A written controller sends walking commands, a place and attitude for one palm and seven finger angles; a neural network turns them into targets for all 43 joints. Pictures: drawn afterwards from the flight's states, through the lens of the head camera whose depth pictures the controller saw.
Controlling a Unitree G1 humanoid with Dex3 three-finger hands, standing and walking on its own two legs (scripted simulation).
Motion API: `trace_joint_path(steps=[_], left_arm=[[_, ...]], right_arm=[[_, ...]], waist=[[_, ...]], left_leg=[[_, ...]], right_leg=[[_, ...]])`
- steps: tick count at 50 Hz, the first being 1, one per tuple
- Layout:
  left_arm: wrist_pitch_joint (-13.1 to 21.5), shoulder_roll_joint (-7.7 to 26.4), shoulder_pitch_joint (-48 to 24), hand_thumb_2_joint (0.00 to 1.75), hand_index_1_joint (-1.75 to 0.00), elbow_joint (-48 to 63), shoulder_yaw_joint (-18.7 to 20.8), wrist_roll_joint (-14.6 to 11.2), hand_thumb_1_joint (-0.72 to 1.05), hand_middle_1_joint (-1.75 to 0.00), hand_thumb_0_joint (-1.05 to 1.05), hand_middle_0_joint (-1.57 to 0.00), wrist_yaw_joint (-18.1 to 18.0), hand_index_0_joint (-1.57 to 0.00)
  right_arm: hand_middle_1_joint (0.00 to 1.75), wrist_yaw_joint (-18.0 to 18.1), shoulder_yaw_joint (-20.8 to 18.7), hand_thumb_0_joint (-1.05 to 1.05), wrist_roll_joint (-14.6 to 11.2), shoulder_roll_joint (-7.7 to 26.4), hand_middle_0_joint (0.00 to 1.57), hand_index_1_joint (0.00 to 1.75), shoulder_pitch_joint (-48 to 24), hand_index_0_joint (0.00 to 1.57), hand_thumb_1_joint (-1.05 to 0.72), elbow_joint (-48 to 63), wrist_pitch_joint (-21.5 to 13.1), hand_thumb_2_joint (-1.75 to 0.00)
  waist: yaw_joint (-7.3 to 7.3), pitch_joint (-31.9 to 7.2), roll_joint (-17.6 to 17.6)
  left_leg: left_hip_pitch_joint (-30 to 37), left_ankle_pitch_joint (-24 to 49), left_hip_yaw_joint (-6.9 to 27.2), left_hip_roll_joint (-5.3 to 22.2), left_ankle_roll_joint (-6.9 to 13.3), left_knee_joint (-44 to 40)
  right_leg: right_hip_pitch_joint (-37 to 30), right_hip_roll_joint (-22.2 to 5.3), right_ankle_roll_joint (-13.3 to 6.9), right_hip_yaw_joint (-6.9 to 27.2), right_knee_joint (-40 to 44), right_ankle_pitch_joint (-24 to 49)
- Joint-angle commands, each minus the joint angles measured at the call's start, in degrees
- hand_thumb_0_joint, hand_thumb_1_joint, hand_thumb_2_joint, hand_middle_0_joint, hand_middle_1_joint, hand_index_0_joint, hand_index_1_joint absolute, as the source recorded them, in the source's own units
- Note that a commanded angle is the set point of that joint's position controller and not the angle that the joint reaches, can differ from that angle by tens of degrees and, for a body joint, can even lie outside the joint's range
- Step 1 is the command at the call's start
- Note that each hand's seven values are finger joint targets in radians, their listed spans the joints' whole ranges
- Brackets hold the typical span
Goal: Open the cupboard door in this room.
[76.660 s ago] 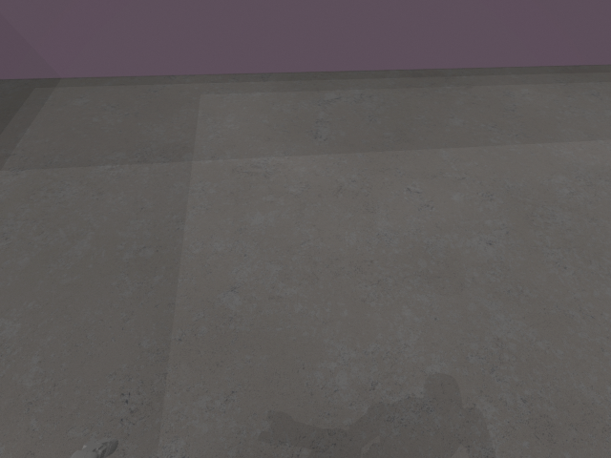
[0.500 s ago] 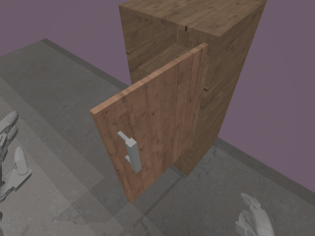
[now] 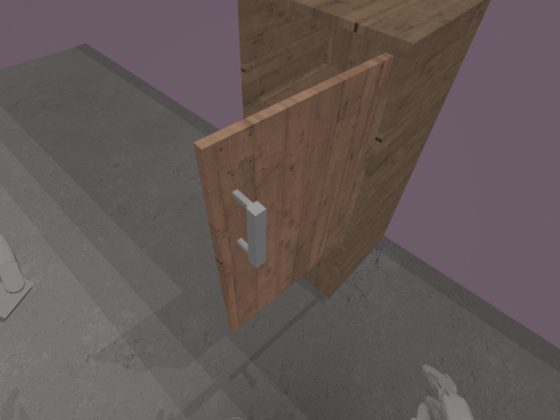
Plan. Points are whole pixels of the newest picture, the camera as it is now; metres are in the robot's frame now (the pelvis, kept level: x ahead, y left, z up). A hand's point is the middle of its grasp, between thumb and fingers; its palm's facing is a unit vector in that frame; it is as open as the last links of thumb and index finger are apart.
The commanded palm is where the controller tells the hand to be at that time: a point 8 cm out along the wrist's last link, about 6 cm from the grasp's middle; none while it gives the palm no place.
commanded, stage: step back with the hand held close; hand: left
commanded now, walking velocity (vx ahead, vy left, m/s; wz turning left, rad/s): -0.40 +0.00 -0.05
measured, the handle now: (248, 229) +0.39 +0.07 +0.04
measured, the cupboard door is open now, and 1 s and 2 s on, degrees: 85 85 85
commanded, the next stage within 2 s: stop stepping back and stand still in 0.54 s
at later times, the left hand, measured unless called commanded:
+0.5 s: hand out of the picture +0.14 +0.26 +0.19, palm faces +0.39 -0.82 -0.42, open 7.4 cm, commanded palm +0.08 +0.29 +0.20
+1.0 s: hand out of the picture +0.03 +0.22 +0.18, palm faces +0.29 -0.80 -0.52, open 7.4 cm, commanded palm -0.03 +0.27 +0.20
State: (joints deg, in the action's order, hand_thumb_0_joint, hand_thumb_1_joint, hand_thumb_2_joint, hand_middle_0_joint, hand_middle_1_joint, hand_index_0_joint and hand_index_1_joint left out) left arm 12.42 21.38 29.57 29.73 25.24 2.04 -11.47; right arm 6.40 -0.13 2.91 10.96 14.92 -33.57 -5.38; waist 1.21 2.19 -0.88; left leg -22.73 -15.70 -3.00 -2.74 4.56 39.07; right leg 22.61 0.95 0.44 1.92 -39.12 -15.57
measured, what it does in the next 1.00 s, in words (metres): walks backwards: right foot, then left foot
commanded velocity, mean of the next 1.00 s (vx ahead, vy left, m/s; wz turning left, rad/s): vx -0.16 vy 0.02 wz -0.01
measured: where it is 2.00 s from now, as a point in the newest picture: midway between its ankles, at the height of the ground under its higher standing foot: outside the picture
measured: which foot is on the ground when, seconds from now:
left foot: down 0.00-0.60, up 0.62-0.78, down 0.80-1.00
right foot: down 0.00-0.26, up 0.28-0.58, down 0.60-1.00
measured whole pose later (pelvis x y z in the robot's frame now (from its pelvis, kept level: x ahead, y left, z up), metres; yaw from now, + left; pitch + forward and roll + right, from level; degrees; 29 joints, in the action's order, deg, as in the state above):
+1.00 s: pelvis -0.20 -0.02 +0.02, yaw -5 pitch -1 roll +0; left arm 10.6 26.2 34.9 30.3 25.1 -1.7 -8.7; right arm 4.4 0.0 0.2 12.6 14.2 -35.6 -7.7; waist 2.2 1.5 -2.6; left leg -17.8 -10.6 -2.8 -0.9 1.8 28.3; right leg 12.9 0.1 -0.9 -2.0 -30.9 -17.3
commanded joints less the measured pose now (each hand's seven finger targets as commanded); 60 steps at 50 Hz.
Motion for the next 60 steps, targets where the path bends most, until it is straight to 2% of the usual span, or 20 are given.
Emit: trace_joint_path(steps=[1, 7, 10, 13, 14, 16, 18, 25, 28, 31, 34, 38, 41, 42, 44, 48, 51, 52, 57, 60], left_arm=[[4.69, 10.50, -2.20, 0.90, -0.30, 12.34, 6.90, -1.52, 0.90, -0.30, 0.00, -0.20, -0.68, -0.20], [4.56, 11.80, -0.94, 0.90, -0.30, 10.38, 6.13, -3.28, 0.90, -0.30, 0.00, -0.20, 0.70, -0.20], [4.08, 14.07, 0.77, 0.90, -0.30, 12.06, 8.69, -3.31, 0.90, -0.30, 0.00, -0.20, 0.75, -0.20], [5.29, 14.40, 3.41, 0.90, -0.30, 14.03, 10.92, -2.86, 0.90, -0.30, 0.00, -0.20, 1.14, -0.20], [5.66, 14.01, 1.53, 0.90, -0.30, 16.32, 10.20, -2.96, 0.90, -0.30, 0.00, -0.20, 1.28, -0.20], [5.60, 12.68, 0.63, 0.90, -0.30, 15.85, 8.63, -3.79, 0.90, -0.30, 0.00, -0.20, 1.04, -0.20], [4.76, 10.36, 1.49, 0.90, -0.30, 14.36, 5.41, -4.13, 0.90, -0.30, 0.00, -0.20, 1.11, -0.20], [1.08, 11.76, -2.74, 0.90, -0.30, 14.81, 4.09, -4.95, 0.90, -0.30, 0.00, -0.20, 1.46, -0.20], [1.46, 13.95, 0.97, 0.90, -0.30, 15.63, 6.50, -6.26, 0.90, -0.30, 0.00, -0.20, 2.49, -0.20], [3.40, 20.59, 0.38, 0.90, -0.30, 15.73, 11.51, -6.10, 0.90, -0.30, 0.00, -0.20, 2.40, -0.20], [1.00, 15.12, 4.22, 0.90, -0.30, 12.76, 8.31, -4.24, 0.90, -0.30, 0.00, -0.20, 2.30, -0.20], [0.12, 13.60, 5.03, 0.90, -0.30, 12.04, 7.61, -4.58, 0.90, -0.30, 0.00, -0.20, 1.33, -0.20], [1.49, 14.44, 5.84, 0.90, -0.30, 14.81, 7.35, -4.84, 0.90, -0.30, 0.00, -0.20, 1.24, -0.20], [1.38, 14.87, 7.88, 0.90, -0.30, 12.47, 8.65, -4.76, 0.90, -0.30, 0.00, -0.20, 1.01, -0.20], [2.25, 15.00, 5.36, 0.90, -0.30, 15.91, 8.04, -4.50, 0.90, -0.30, 0.00, -0.20, 1.58, -0.20], [2.57, 13.81, 3.71, 0.90, -0.30, 12.65, 7.29, -3.89, 0.90, -0.30, 0.00, -0.20, 1.50, -0.20], [2.32, 14.17, 2.37, 0.90, -0.30, 10.30, 7.26, -4.08, 0.90, -0.30, 0.00, -0.20, 1.62, -0.20], [2.47, 13.60, -0.37, 0.90, -0.30, 10.81, 6.99, -4.00, 0.90, -0.30, 0.00, -0.20, 1.41, -0.20], [2.59, 10.48, -4.38, 0.90, -0.30, 5.86, 3.06, -2.86, 0.90, -0.30, 0.00, -0.20, 1.31, -0.20], [3.86, 11.73, -6.26, 0.90, -0.30, 11.64, 4.61, -2.87, 0.90, -0.30, 0.00, -0.20, 0.85, -0.20]], right_arm=[[0.30, 0.21, -3.39, 0.00, -0.43, 8.33, 0.20, 0.30, -6.30, 0.20, -0.90, 8.02, -4.17, -0.90], [0.30, -2.09, -3.26, 0.00, -2.72, 6.43, 0.20, 0.30, -7.04, 0.20, -0.90, 6.45, -2.72, -0.90], [0.30, -2.02, -2.68, 0.00, -2.93, 6.32, 0.20, 0.30, -7.75, 0.20, -0.90, 6.80, -1.86, -0.90], [0.30, -1.25, -3.57, 0.00, -2.34, 8.35, 0.20, 0.30, -9.70, 0.20, -0.90, 8.00, -2.81, -0.90], [0.30, -1.23, -3.71, 0.00, -1.42, 8.09, 0.20, 0.30, -8.95, 0.20, -0.90, 8.38, -3.78, -0.90], [0.30, -1.62, -4.28, 0.00, -1.56, 7.50, 0.20, 0.30, -6.97, 0.20, -0.90, 6.11, -5.52, -0.90], [0.30, -1.97, -4.11, 0.00, -2.00, 7.67, 0.20, 0.30, -6.66, 0.20, -0.90, 4.87, -6.57, -0.90], [0.30, -2.74, -3.18, 0.00, -1.71, 8.09, 0.20, 0.30, -9.29, 0.20, -0.90, 4.93, -6.40, -0.90], [0.30, -3.01, -2.67, 0.00, -1.78, 7.52, 0.20, 0.30, -11.01, 0.20, -0.90, 6.70, -4.45, -0.90], [0.30, -2.78, -1.79, 0.00, -1.65, 5.66, 0.20, 0.30, -10.72, 0.20, -0.90, 6.74, -2.74, -0.90], [0.30, -1.99, -0.37, 0.00, -3.25, 3.96, 0.20, 0.30, -10.14, 0.20, -0.90, 7.82, -2.19, -0.90], [0.30, -0.26, -1.06, 0.00, -3.16, 7.08, 0.20, 0.30, -8.63, 0.20, -0.90, 7.38, -2.55, -0.90], [0.30, -0.72, -3.08, 0.00, -4.32, 9.95, 0.20, 0.30, -6.90, 0.20, -0.90, 8.35, -4.41, -0.90], [0.30, -0.81, -2.89, 0.00, -3.70, 9.46, 0.20, 0.30, -7.23, 0.20, -0.90, 8.07, -5.20, -0.90], [0.30, -1.20, -2.17, 0.00, -2.62, 8.59, 0.20, 0.30, -7.32, 0.20, -0.90, 7.27, -5.48, -0.90], [0.30, -1.57, -2.33, 0.00, -2.75, 9.15, 0.20, 0.30, -8.63, 0.20, -0.90, 6.98, -5.37, -0.90], [0.30, -1.33, -3.91, 0.00, -2.63, 8.66, 0.20, 0.30, -7.19, 0.20, -0.90, 5.72, -3.50, -0.90], [0.30, -1.63, -3.90, 0.00, -2.46, 9.29, 0.20, 0.30, -7.04, 0.20, -0.90, 5.17, -3.48, -0.90], [0.30, -0.15, -2.11, 0.00, -2.36, 7.24, 0.20, 0.30, -6.30, 0.20, -0.90, 4.38, -4.78, -0.90], [0.30, -0.09, -2.14, 0.00, -2.58, 9.13, 0.20, 0.30, -6.29, 0.20, -0.90, 5.98, -5.79, -0.90]], waist=[[-0.02, -5.45, 4.86], [-0.12, -8.29, -6.82], [-0.36, -8.13, -5.56], [-1.71, -11.27, 19.39], [-0.99, -10.00, 18.80], [-1.18, -9.40, 7.74], [-1.38, -11.96, 9.04], [-1.75, -11.80, 14.41], [-2.71, -11.64, 11.47], [-4.05, -7.99, -8.77], [-1.33, -11.70, -10.97], [-0.05, -10.36, -0.90], [-2.11, -13.33, 7.13], [-1.87, -13.18, 8.94], [-1.24, -10.20, 15.02], [-0.82, -3.47, 6.85], [-0.92, -1.15, -11.63], [-0.56, -0.65, -9.24], [0.22, -1.62, -1.21], [-0.52, -2.77, 14.98]], left_leg=[[-8.35, -3.93, 14.68, 12.45, 0.46, -16.03], [4.70, -6.21, 4.70, 2.52, -4.42, 9.45], [5.78, -2.96, 4.52, 4.25, -3.80, -7.28], [-8.47, -2.64, 19.18, 20.56, 2.88, -26.63], [-10.98, -5.02, 23.88, 23.63, 5.18, -30.04], [5.39, 17.15, 19.40, 22.58, 5.84, -21.98], [16.40, 32.52, 13.93, 20.68, 4.35, -18.89], [13.61, 9.76, 9.57, 17.20, 0.98, -29.00], [10.25, 5.42, 5.89, 13.26, -2.49, -25.14], [4.59, -8.66, -0.13, 2.87, -7.12, 10.87], [-7.33, -8.83, 1.61, 3.67, -5.98, 13.21], [9.57, 9.50, -0.30, 3.29, -4.26, -14.37], [19.72, 29.56, 10.30, 14.06, -0.41, -16.60], [21.03, 37.50, 11.33, 13.46, -0.13, -15.19], [14.67, 26.61, 14.00, 14.30, -0.97, -21.72], [-1.92, -11.63, 8.98, 10.11, -1.43, -23.12], [-0.12, -7.08, 2.22, 2.19, -4.75, 12.51], [-5.79, -6.59, 3.51, 3.16, -4.69, 20.41], [11.25, -4.12, -0.84, 4.83, -2.59, -8.00], [12.37, -10.54, 17.31, 15.54, 2.59, -22.12]], right_leg=[[-12.35, -1.95, -2.33, 5.37, 4.40, 8.95], [2.65, -18.11, -10.61, 19.43, 20.65, 13.72], [-0.90, -13.27, -6.19, 11.31, 14.18, 18.11], [-13.60, 2.06, 0.72, -0.52, -9.50, -1.86], [-11.59, 3.46, 0.66, 0.68, -20.57, -9.11], [2.30, 1.83, 0.10, 2.62, -20.42, -13.36], [4.74, 0.94, 0.84, 0.30, -14.62, -13.40], [-7.13, 2.46, -0.28, -5.11, 1.40, -13.04], [-13.92, 0.28, -1.92, -5.36, 20.19, -1.00], [1.77, -22.35, -10.88, 14.90, 29.69, 15.11], [-18.42, -16.93, -8.58, 2.74, 13.99, 52.30], [-13.66, -11.93, -3.59, 0.95, 11.18, 36.73], [-7.56, -2.86, 0.70, -0.79, 8.52, 0.98], [-6.01, -1.32, 0.21, -2.31, 7.33, 3.91], [-7.58, -0.95, 0.38, -3.78, 3.51, -7.73], [-15.87, -2.58, -1.34, -2.94, 14.63, -6.17], [2.11, -19.27, -11.37, 23.58, 32.25, -34.05], [-0.05, -21.37, -13.38, 25.78, 31.70, -28.53], [3.20, -12.37, -6.93, 5.86, 21.76, -20.16], [2.32, -1.85, -1.69, -1.98, 2.27, -7.69]])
